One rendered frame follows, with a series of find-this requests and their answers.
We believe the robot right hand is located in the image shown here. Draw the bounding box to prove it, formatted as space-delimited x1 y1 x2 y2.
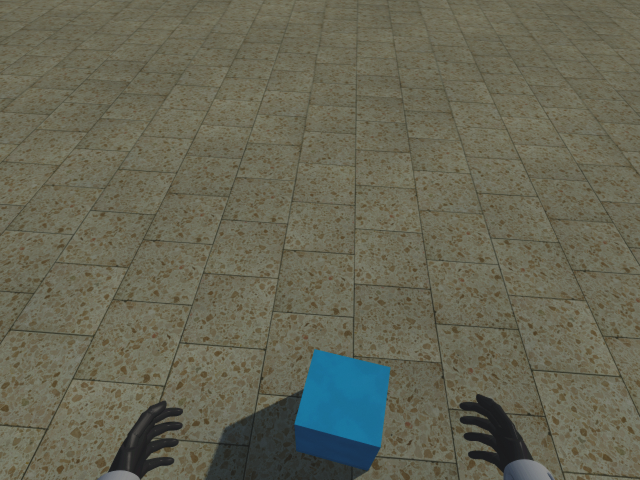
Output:
459 394 534 473

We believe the robot right forearm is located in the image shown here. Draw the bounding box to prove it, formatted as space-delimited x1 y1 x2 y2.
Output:
503 459 555 480

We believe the robot left hand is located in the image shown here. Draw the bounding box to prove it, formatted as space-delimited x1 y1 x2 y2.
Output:
108 401 183 480

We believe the carton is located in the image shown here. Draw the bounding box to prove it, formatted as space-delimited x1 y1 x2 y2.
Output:
294 349 390 471

